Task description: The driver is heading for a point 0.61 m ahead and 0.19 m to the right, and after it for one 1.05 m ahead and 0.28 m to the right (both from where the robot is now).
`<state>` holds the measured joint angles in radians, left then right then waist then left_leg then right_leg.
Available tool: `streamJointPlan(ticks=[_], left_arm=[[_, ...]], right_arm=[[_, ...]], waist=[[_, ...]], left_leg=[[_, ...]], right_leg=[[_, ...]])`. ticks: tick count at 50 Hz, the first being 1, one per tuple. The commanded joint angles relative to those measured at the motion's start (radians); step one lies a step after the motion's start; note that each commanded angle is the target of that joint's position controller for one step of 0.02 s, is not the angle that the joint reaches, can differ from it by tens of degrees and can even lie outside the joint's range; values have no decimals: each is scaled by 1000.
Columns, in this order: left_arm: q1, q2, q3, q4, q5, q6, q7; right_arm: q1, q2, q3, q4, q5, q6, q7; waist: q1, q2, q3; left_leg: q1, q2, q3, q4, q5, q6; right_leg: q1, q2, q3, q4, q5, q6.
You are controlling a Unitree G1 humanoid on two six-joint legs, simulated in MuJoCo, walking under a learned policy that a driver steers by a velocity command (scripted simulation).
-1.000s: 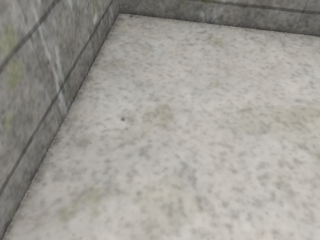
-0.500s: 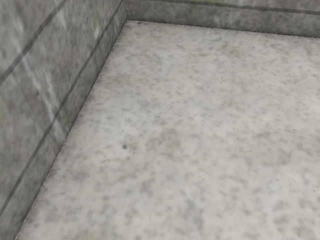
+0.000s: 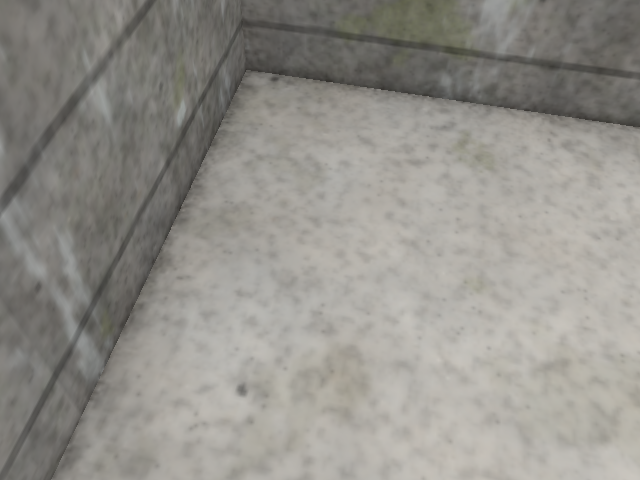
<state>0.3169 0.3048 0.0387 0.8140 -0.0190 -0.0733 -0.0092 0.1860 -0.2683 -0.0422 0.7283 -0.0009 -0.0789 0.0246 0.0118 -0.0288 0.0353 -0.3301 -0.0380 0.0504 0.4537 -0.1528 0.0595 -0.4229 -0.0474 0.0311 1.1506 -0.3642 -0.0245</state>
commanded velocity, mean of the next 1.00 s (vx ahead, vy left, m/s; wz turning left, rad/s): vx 0.50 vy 0.00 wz -0.45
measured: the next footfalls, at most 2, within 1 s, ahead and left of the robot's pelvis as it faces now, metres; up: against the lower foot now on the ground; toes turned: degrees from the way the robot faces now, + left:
right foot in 0.38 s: +0.39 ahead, -0.16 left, +0.00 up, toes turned -11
left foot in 0.88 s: +0.72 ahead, -0.05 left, +0.00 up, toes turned -30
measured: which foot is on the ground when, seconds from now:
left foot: down 0.00-0.38, up 0.40-0.86, down 0.88-1.00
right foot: up 0.00-0.36, down 0.38-0.88, up 0.90-1.00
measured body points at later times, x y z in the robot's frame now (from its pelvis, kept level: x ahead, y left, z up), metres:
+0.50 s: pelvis +0.29 -0.08 -0.01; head +0.33 -0.09 +0.44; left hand +0.49 +0.16 -0.10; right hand +0.32 -0.37 -0.13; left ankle +0.18 +0.09 -0.64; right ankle +0.35 -0.16 -0.74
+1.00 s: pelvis +0.58 -0.11 +0.00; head +0.61 -0.11 +0.45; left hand +0.79 +0.11 -0.12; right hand +0.60 -0.42 -0.09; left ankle +0.68 -0.04 -0.74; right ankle +0.43 -0.17 -0.65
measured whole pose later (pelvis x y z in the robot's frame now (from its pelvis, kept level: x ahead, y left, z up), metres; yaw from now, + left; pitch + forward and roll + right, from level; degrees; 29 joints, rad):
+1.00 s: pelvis +0.58 -0.11 +0.00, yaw -30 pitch +1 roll +1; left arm 0.34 0.31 0.06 0.72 -0.03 -0.01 0.02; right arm 0.14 -0.27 -0.05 0.73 -0.02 -0.11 0.01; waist 0.01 -0.04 0.02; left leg -0.33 -0.03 0.02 0.48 -0.17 0.02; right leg -0.37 0.04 0.11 1.16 -0.40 -0.02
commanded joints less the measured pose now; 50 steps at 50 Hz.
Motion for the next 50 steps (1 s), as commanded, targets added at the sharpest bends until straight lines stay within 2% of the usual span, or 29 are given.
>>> streamJointPlan(ticks=[1, 3, 8, 11, 14, 17, 18, 19, 20, 21, 22, 23, 24, 25, 26, 29, 32, 35, 37, 40, 42, 43, 44, 45, 46, 47, 48, 49, 50], left_arm=[[23, 71, 22, -70, 7, 0, 5], [14, 60, 21, -76, 12, 16, 11], [-149, 37, 13, -121, -1, 9, -2], [-249, 22, 6, -158, -3, 3, -21], [-300, 32, 9, -196, -2, 4, -40], [-261, 65, 26, -217, 5, 8, -54], [-173, 94, 44, -203, 6, 11, -53], [-15, 143, 75, -163, 3, 14, -44], [144, 236, 106, -138, 0, 25, -24], [113, 300, 110, -147, -11, 19, -26], [142, 200, 85, -163, -9, 14, -25], [103, 167, 75, -162, 1, 8, -22], [43, 158, 72, -173, 2, 6, -20], [-15, 135, 65, -187, 7, 7, -18], [-47, 117, 57, -203, 19, 7, -15], [-60, 121, 60, -207, 10, 4, -2], [-25, 151, 70, -190, 3, 9, 17], [18, 158, 73, -170, -1, 20, 25], [51, 160, 75, -152, -7, 24, 26], [63, 147, 74, -141, -9, 34, 31], [32, 144, 76, -144, -6, 44, 39], [13, 120, 67, -155, -3, 46, 38], [18, 62, 44, -170, 9, 45, 30], [163, -2, 25, -189, -13, 38, 27], [169, 85, 34, -180, -25, 34, 32], [57, 154, 54, -183, -23, 37, 33], [-6, 157, 57, -189, -9, 44, 34], [-39, 145, 59, -198, 3, 45, 32], [-30, 119, 58, -198, 0, 46, 25]], right_arm=[[20, -112, -29, -32, -2, -20, -3], [17, -137, -37, -9, -6, -30, -1], [56, -157, -40, 38, -5, -32, -19], [112, -181, -45, 70, -3, -26, -22], [137, -191, -51, 95, 9, -5, -23], [111, -224, -63, 92, 16, 22, -37], [99, -233, -66, 86, 15, 32, -44], [92, -220, -60, 78, 12, 41, -53], [122, -172, -38, 50, -14, 33, -58], [228, -45, 4, 14, -31, 1, -35], [118, -145, -15, 17, 4, -35, -16], [27, -177, -23, -17, 35, -56, -8], [-7, -161, -18, -26, 25, -66, -13], [-17, -164, -24, -25, 2, -67, -20], [0, -166, -28, -26, -5, -57, -21], [21, -132, -26, -30, -15, -26, -24], [-87, -99, -14, -62, -19, -20, -26], [-192, -80, -5, -87, -9, -28, -16], [-235, -93, -9, -104, 2, -35, -9], [-235, -132, -26, -112, 7, -46, 0], [-155, -160, -40, -87, 11, -55, 3], [-55, -186, -56, -60, 4, -61, -2], [76, -229, -67, -41, -21, -66, -12], [181, -303, -87, -18, -28, -53, -15], [173, -229, -73, -13, 4, -46, -10], [123, -163, -54, -30, 5, -41, -15], [73, -147, -48, -35, -15, -35, -18], [45, -122, -39, -27, -20, -32, -19], [37, -106, -32, -15, -24, -32, -24]], waist=[[9, 110, -62], [23, 102, -35], [-36, 84, 6], [-85, 70, 28], [-95, 68, 45], [-48, 100, -1], [4, 112, -60], [86, 88, -146], [134, -52, -267], [19, -268, -373], [102, -142, -404], [107, -95, -261], [71, 9, -181], [34, 34, -126], [0, 6, -114], [-30, -9, -82], [0, -15, -41], [46, -40, -34], [62, -49, -30], [48, -68, -33], [-5, -102, -45], [-59, -93, -99], [-111, -18, -234], [-68, 301, -377], [-78, 304, -355], [-105, 191, -210], [-96, 123, -120], [-80, 105, -55], [-55, 130, -37]], left_leg=[[164, 260, -304, -288, 88, 188], [120, 258, -218, -325, 151, 194], [160, 217, -42, -346, 193, 135], [246, 251, -2, -346, 186, 124], [378, 295, 19, -296, 243, 105], [458, 311, 57, -140, 614, 69], [453, 297, 81, -8, 773, 51], [375, 254, 118, 205, 806, 19], [121, 204, 131, 532, 485, -22], [-314, -18, 6, 841, -406, -76], [-427, 18, -158, 919, -414, -56], [-486, 59, -149, 897, -321, -37], [-460, 100, -140, 823, -240, -32], [-404, 126, -136, 742, -197, -42], [-337, 143, -145, 708, -170, -50], [-294, 142, -119, 590, -131, -99], [-284, 114, -102, 372, 57, -133], [-193, 61, -92, 164, 236, -134], [-166, 44, -106, 104, 259, -126], [-151, 41, -142, 34, 177, -96], [-62, 40, -145, 10, 104, -58], [83, 47, -134, -34, 116, -25], [340, 185, -253, -10, 58, 34], [708, 421, -673, -53, -111, 198], [707, 468, -855, -137, -367, 204], [579, 418, -713, -165, -384, 153], [447, 375, -562, -175, -258, 118], [348, 334, -461, -199, -140, 111], [290, 311, -395, -221, -78, 103]], right_leg=[[-182, -93, 36, -26, 84, 23], [-203, -104, 36, -71, 144, 47], [-223, -75, 23, -378, 437, 41], [-224, -50, -4, -499, 500, 21], [-273, -38, -11, -553, 421, -13], [-189, 22, -81, -563, 250, -63], [-69, 62, -112, -567, 217, -85], [154, 106, -120, -610, 257, -118], [477, -55, 136, -605, 304, -189], [800, -262, 692, -728, 80, -374], [830, -271, 757, -826, -10, -349], [724, -243, 616, -842, 67, -308], [582, -205, 513, -845, 177, -284], [454, -174, 433, -861, 295, -273], [372, -151, 392, -882, 375, -272], [249, -116, 310, -925, 474, -284], [182, -62, 233, -932, 462, -247], [151, -27, 215, -911, 372, -199], [178, -47, 261, -888, 324, -189], [281, -84, 353, -803, 291, -171], [315, -94, 397, -739, 345, -150], [300, -45, 368, -635, 411, -122], [194, 20, 299, -392, 316, -90], [-162, 173, 165, -66, -126, -13], [-316, 106, 171, 87, -216, -1], [-352, 65, 170, 131, -123, 4], [-328, 24, 129, 122, -42, 9], [-309, -1, 123, 80, 13, 12], [-264, -25, 118, 50, 47, 17]])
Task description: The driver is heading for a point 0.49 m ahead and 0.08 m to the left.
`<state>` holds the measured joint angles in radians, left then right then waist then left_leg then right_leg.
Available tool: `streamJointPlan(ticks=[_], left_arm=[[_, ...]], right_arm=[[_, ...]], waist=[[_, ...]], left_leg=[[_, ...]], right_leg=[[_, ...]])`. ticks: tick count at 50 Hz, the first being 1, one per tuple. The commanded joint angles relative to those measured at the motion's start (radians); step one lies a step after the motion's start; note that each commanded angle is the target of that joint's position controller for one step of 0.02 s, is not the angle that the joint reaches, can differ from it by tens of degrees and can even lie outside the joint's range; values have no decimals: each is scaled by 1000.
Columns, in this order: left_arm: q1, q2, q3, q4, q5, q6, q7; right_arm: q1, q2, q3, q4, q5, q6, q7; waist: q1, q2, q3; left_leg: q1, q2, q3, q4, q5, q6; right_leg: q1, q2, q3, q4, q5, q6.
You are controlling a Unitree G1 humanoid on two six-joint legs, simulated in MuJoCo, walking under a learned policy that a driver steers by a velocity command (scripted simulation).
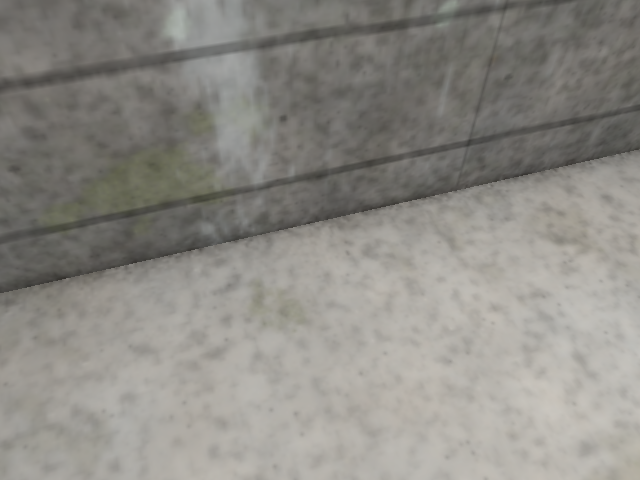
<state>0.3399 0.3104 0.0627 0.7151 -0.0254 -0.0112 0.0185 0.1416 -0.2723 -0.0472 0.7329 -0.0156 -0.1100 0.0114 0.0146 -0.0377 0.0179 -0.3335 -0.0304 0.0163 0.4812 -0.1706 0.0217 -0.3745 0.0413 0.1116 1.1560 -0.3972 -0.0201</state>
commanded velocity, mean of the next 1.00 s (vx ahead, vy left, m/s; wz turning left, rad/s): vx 0.16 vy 0.00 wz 0.09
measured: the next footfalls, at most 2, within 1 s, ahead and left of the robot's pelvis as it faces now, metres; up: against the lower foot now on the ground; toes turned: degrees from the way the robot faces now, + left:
right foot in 0.34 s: +0.31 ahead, -0.16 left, +0.00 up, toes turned -9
left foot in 0.78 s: +0.27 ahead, +0.09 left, +0.00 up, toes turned +7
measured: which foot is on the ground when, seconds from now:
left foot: down 0.00-0.36, up 0.38-0.76, down 0.78-1.00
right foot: up 0.00-0.32, down 0.34-0.78, up 0.80-1.00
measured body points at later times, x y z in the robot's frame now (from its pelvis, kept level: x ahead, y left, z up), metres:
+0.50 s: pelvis +0.20 -0.05 +0.00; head +0.23 -0.06 +0.45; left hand +0.41 +0.17 -0.09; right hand +0.23 -0.34 -0.14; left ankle +0.15 +0.12 -0.67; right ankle +0.27 -0.15 -0.73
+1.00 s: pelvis +0.23 +0.01 +0.01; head +0.27 +0.05 +0.46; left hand +0.35 +0.32 -0.11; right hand +0.39 -0.27 -0.08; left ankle +0.23 +0.09 -0.73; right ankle +0.27 -0.16 -0.65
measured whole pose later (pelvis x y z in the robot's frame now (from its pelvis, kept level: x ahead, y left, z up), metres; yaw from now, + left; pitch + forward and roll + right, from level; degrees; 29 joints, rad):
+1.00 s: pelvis +0.23 +0.01 +0.01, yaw +11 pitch +2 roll -3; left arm 0.06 0.32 0.10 0.81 0.00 0.02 0.06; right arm 0.23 -0.30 -0.07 0.76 0.01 0.01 -0.03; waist -0.02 -0.03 0.05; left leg -0.27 -0.02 -0.06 0.45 -0.21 0.06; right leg -0.55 0.02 0.04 1.06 -0.36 0.06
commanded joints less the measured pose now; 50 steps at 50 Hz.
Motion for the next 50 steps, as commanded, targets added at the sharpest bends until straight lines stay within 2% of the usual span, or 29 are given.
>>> streamJointPlan(ticks=[1, 4, 6, 9, 12, 14, 16, 17, 18, 19, 20, 21, 22, 24, 26, 29, 32, 35, 37, 38, 39, 40, 41, 42, 43, 44, 45, 47, 50], left_arm=[[-40, 94, 32, -95, -2, -13, -7], [-74, 50, 24, -117, -3, 0, -12], [-125, 36, 20, -149, 7, 0, -14], [-178, 11, 11, -169, 15, -7, -30], [-249, -3, 8, -195, 15, -9, -49], [-239, 17, 16, -197, 23, -10, -53], [-104, 58, 36, -149, 41, -17, -44], [-27, 127, 55, -114, 51, -16, -28], [41, 193, 57, -112, 84, -9, -9], [10, 123, 24, -127, 82, -6, -12], [-35, 89, 20, -129, 57, 0, -25], [-110, 76, 12, -119, 38, -3, -29], [-171, 66, 9, -111, 33, -9, -27], [-256, 75, 16, -93, 47, -18, -20], [-276, 83, 24, -78, 53, -22, -7], [-275, 80, 28, -48, 46, -19, 17], [-282, 91, 34, -24, 45, -5, 24], [-284, 113, 42, -3, 30, 8, 22], [-308, 126, 45, 7, 10, 18, 21], [-304, 116, 45, 15, 4, 22, 21], [-249, 82, 41, 42, 2, 28, 20], [-221, 30, 28, 28, 42, 32, 15], [-336, 47, 33, -22, 46, 30, 25], [-363, 76, 42, -23, 35, 33, 30], [-341, 87, 49, -10, 25, 33, 33], [-314, 94, 56, 17, 30, 34, 41], [-304, 103, 61, 26, 35, 33, 45], [-295, 86, 60, 31, 28, 24, 41], [-315, 63, 52, 30, 20, 15, 39]], right_arm=[[77, -94, -25, -12, -6, -2, -12], [83, -116, -34, 18, 8, -11, -12], [73, -144, -42, 34, 7, -7, -16], [45, -165, -45, 47, 13, 10, -27], [111, -181, -43, 89, 32, 22, -27], [115, -204, -45, 110, 51, 28, -19], [84, -208, -40, 121, 67, 31, -12], [107, -173, -26, 125, 51, 28, -7], [174, -93, 6, 105, 5, 23, 5], [308, -56, 28, 148, 18, 36, 15], [259, -165, -5, 162, 46, 58, 12], [175, -161, -8, 131, 59, 74, 3], [146, -142, -9, 136, 54, 92, -12], [183, -129, -17, 150, 35, 133, -41], [201, -124, -27, 143, 29, 148, -55], [137, -115, -34, 101, 27, 159, -57], [84, -102, -31, 63, 22, 168, -39], [77, -116, -37, 40, 24, 169, -18], [114, -117, -42, 42, 24, 169, -3], [155, -125, -51, 56, 21, 166, -2], [179, -162, -63, 59, 13, 162, -6], [178, -279, -89, 32, 14, 158, -27], [167, -319, -89, 4, -21, 138, -19], [142, -286, -83, -3, -30, 113, -11], [94, -263, -79, -10, -12, 97, -15], [49, -226, -72, -21, 10, 94, -21], [26, -200, -63, -28, 26, 97, -28], [50, -177, -54, -33, 24, 101, -40], [82, -190, -60, -37, 27, 107, -52]], waist=[[-48, 152, -8], [-43, 137, 20], [-37, 112, 37], [-45, 116, 20], [-70, 113, -5], [-42, 121, -20], [51, 101, -87], [72, 56, -142], [56, -133, -295], [14, -194, -511], [39, -67, -450], [14, -50, -297], [-12, -5, -188], [-68, -62, -109], [-75, -91, -98], [-55, -91, -83], [-36, -88, -74], [-34, -87, -87], [-67, -82, -94], [-80, -62, -95], [-75, 33, -62], [-29, 336, -36], [-72, 355, -31], [-72, 241, -47], [-40, 203, -44], [-21, 156, -56], [-11, 159, -62], [-10, 161, -106], [-28, 155, -115]], left_leg=[[258, 281, -302, -273, -26, 136], [233, 288, -191, -322, 67, 159], [228, 291, -108, -316, 303, 175], [213, 245, 53, -276, 541, 143], [245, 251, 71, -238, 585, 133], [291, 276, 44, -185, 640, 131], [287, 244, 39, -25, 704, 97], [209, 179, 67, 123, 573, 48], [-70, 87, 65, 449, -63, -16], [-106, 33, -105, 649, -577, -54], [-112, 73, -159, 699, -571, -66], [-191, 97, -119, 683, -541, -69], [-197, 119, -103, 636, -472, -85], [-60, 119, -71, 595, -326, -122], [-40, 107, -45, 598, -285, -132], [-80, 128, -41, 537, -227, -115], [-64, 134, -16, 430, -206, -92], [-23, 127, 9, 332, -205, -62], [50, 105, 42, 188, -139, -27], [105, 73, 68, 86, -67, -1], [153, 86, -14, -49, 53, 43], [245, 325, -360, -130, 387, 147], [176, 424, -548, -183, 409, 318], [178, 384, -485, -193, 336, 309], [192, 331, -408, -181, 290, 252], [210, 296, -367, -165, 259, 203], [212, 280, -342, -158, 293, 184], [243, 256, -320, -144, 382, 185], [313, 244, -331, -131, 384, 188]], right_leg=[[-284, -126, 24, 21, 95, 16], [-319, -146, -3, -61, 136, 29], [-323, -141, -20, -162, 199, 40], [-220, -115, -93, -366, 373, 38], [-113, -77, -117, -509, 426, 11], [-55, -56, -110, -575, 370, -24], [144, -21, -129, -708, 463, -73], [317, -70, -105, -724, 772, -95], [667, -336, 138, -590, 1346, -216], [717, -517, 346, -628, 1350, -362], [581, -450, 262, -685, 1106, -328], [479, -391, 182, -733, 887, -275], [347, -355, 134, -797, 689, -235], [118, -310, 41, -895, 496, -209], [73, -313, -12, -923, 434, -227], [94, -333, -53, -944, 303, -229], [114, -345, -92, -940, 275, -226], [162, -375, -103, -905, 304, -213], [172, -368, -135, -838, 331, -173], [159, -334, -174, -766, 300, -127], [97, -269, -234, -624, 206, -49], [-138, -129, -329, -322, -109, 65], [-268, -14, -168, -122, -298, 87], [-290, -35, -83, -27, -244, 71], [-304, -52, -57, -18, -144, 55], [-307, -66, -45, -29, -77, 55], [-297, -67, -41, -33, -29, 61], [-265, -47, -39, -22, 34, 73], [-279, -37, -29, -145, 69, 91]])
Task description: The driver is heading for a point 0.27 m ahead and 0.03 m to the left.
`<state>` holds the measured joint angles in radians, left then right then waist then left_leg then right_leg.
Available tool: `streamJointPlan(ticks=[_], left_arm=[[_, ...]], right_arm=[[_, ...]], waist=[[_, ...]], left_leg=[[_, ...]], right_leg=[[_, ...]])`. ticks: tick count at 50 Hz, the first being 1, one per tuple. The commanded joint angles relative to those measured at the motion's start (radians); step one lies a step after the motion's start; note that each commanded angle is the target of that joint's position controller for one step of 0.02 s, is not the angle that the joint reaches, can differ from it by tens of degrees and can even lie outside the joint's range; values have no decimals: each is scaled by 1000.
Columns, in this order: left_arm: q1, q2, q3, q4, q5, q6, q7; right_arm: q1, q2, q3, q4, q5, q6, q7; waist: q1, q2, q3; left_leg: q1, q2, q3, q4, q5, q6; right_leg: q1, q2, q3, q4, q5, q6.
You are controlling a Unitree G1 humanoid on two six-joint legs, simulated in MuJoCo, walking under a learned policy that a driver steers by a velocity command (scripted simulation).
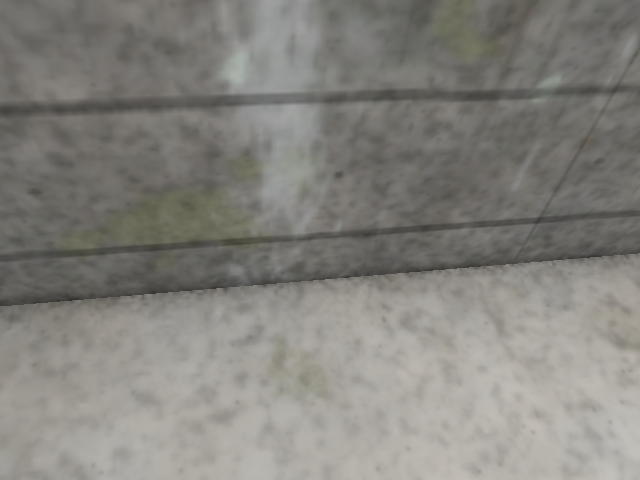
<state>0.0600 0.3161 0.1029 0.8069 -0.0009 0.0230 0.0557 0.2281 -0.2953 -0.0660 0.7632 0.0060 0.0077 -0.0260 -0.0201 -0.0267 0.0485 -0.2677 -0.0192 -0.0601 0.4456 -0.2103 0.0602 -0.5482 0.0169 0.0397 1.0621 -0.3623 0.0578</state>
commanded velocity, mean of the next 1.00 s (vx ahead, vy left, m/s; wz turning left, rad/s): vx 0.02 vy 0.00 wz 0.33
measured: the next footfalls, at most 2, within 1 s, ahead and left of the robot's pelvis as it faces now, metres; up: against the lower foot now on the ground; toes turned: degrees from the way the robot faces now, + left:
right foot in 0.30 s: +0.10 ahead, -0.14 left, +0.00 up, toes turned +17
left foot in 0.66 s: +0.04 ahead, +0.12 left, +0.00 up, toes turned +16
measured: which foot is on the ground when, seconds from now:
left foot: down 0.00-0.30, up 0.32-0.64, down 0.66-1.00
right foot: up 0.00-0.28, down 0.30-1.00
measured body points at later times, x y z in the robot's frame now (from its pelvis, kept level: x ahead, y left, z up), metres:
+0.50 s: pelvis +0.03 -0.04 +0.00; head +0.07 -0.05 +0.45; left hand +0.06 +0.27 -0.11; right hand +0.25 -0.29 -0.11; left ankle -0.03 +0.09 -0.68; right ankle +0.06 -0.16 -0.75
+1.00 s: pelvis +0.04 +0.01 -0.01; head +0.05 +0.02 +0.44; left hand +0.04 +0.31 -0.14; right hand +0.26 -0.19 -0.12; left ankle +0.00 +0.10 -0.75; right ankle +0.06 -0.16 -0.75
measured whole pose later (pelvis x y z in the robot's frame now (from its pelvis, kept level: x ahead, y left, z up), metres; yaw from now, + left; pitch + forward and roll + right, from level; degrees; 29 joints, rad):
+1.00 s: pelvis +0.04 +0.01 -0.01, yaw +18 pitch -1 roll +0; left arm 0.15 0.30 0.02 0.97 0.01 0.00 0.02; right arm 0.15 -0.25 -0.03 0.78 -0.01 0.02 -0.01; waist 0.02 0.00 0.04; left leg -0.20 -0.04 -0.03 0.50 -0.28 0.03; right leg -0.13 -0.07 0.00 0.46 -0.30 0.07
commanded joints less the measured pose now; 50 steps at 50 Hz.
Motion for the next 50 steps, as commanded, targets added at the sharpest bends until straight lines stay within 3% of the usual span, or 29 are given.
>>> streamJointPlan(ticks=[1, 5, 10, 12, 14, 15, 16, 17, 18, 20, 21, 22, 25, 27, 29, 31, 32, 33, 34, 35, 36, 38, 43, 50], left_arm=[[-45, 53, 9, -64, -5, -21, 0], [-58, 58, 5, -60, -7, -28, -13], [-31, 78, 6, -51, -13, -49, -32], [3, 86, 8, -43, -15, -59, -41], [73, 98, 15, -19, -13, -67, -49], [97, 149, 27, -16, 0, -64, -45], [52, 220, 35, -34, 16, -51, -35], [66, 191, 28, -38, 41, -51, -39], [32, 143, 12, -53, 32, -54, -39], [0, 94, -4, -54, 2, -51, -34], [22, 91, -9, -42, -7, -49, -30], [31, 92, -12, -34, -6, -46, -26], [60, 100, -17, -17, 8, -45, -20], [51, 129, -12, -11, 3, -44, -26], [70, 155, -7, 2, -3, -40, -36], [57, 145, -16, 10, -18, -37, -43], [85, 121, -26, 25, -23, -41, -46], [112, 87, -41, 31, -4, -53, -53], [156, 42, -56, 24, 27, -66, -61], [130, 37, -62, 30, 24, -63, -55], [91, 74, -57, 28, 19, -60, -49], [86, 102, -51, 48, 12, -52, -38], [111, 96, -57, 90, 8, -43, -33], [104, 101, -58, 141, 5, -32, -25]], right_arm=[[0, -174, -44, -69, 7, -6, -18], [-20, -197, -54, -87, 5, 8, -20], [-65, -200, -57, -110, 6, 22, -9], [-90, -196, -55, -121, 13, 28, -10], [-125, -183, -49, -135, 25, 36, -16], [-95, -144, -38, -140, 17, 36, -17], [-17, -91, -26, -142, 7, 29, -13], [-16, -174, -50, -144, 4, 21, -11], [-5, -230, -70, -126, 5, 21, -10], [-1, -195, -68, -97, 4, 35, -14], [-15, -162, -57, -103, 4, 38, -10], [-45, -135, -47, -114, 9, 36, -6], [-104, -96, -27, -138, 5, 20, -4], [-113, -70, -10, -142, -4, 14, 0], [-99, -90, -12, -132, 2, 14, 2], [-37, -92, -16, -101, 2, 18, 4], [-26, -105, -19, -96, -3, 21, 3], [-17, -146, -24, -104, -9, 24, -5], [-35, -216, -35, -114, -19, 31, -13], [-72, -131, -11, -110, -25, 27, -1], [-109, -94, -1, -117, -27, 20, 9], [-92, -107, -4, -100, -28, 9, 14], [-74, -94, 2, -70, -19, -2, 11], [-87, -90, 2, -27, -17, -4, 12]], waist=[[0, 150, -142], [-11, 176, -118], [-7, 191, -127], [8, 195, -139], [54, 177, -142], [40, 87, -169], [-36, -186, -156], [-5, -217, -143], [-13, -131, -120], [-13, -90, -97], [7, -105, -80], [22, -122, -46], [52, -131, -52], [54, -143, -80], [58, -150, -93], [17, -129, -96], [7, -106, -93], [15, -36, -132], [72, 153, -166], [59, 175, -176], [50, 156, -133], [31, 149, -91], [36, 95, -82], [41, 49, -72]], left_leg=[[255, 229, -266, -93, 400, 150], [190, 210, -314, -92, 294, 158], [151, 195, -404, -53, 371, 163], [158, 180, -440, -22, 416, 148], [105, 122, -427, 28, 321, 88], [5, 63, -369, 128, 115, 37], [-188, -109, -183, 324, -326, -26], [-281, -103, -128, 543, -481, -74], [-285, -55, -132, 666, -418, -97], [-310, -34, -110, 721, -287, -124], [-336, -26, -99, 717, -232, -131], [-338, -26, -80, 672, -207, -135], [-274, 0, -40, 468, -199, -148], [-149, 26, 8, 317, -213, -148], [-55, 15, 51, 204, -171, -143], [77, -1, 75, -12, 8, -113], [165, 6, 53, -125, 109, -85], [297, 93, -49, -117, 298, -53], [336, 217, -176, -49, 474, 29], [221, 237, -189, -54, 360, 97], [190, 177, -154, -55, 257, 72], [167, 118, -112, -44, 230, 24], [153, 100, -94, -16, 332, 10], [131, 82, -79, -22, 306, 9]], right_leg=[[-99, -9, 47, -103, 39, 20], [-6, 4, 54, -261, 41, 38], [116, 27, 62, -395, 7, 26], [177, 31, 59, -498, 34, 12], [328, 12, 41, -721, 239, -16], [459, -121, 140, -747, 332, -64], [547, -317, 358, -736, 603, -186], [490, -435, 479, -750, 652, -327], [460, -406, 408, -745, 601, -337], [456, -281, 259, -752, 358, -260], [462, -259, 245, -782, 210, -256], [444, -234, 218, -805, 167, -257], [484, -231, 166, -791, 316, -272], [461, -234, 123, -765, 450, -272], [444, -243, 120, -739, 550, -275], [408, -229, 102, -694, 553, -247], [368, -211, 92, -676, 505, -203], [299, -181, 65, -640, 410, -133], [235, -89, -21, -577, 180, -61], [320, -84, -27, -615, 79, -24], [336, -76, -37, -622, 132, -9], [320, -70, -46, -607, 197, -2], [356, -84, -39, -622, 260, -3], [390, -86, -42, -643, 254, 1]])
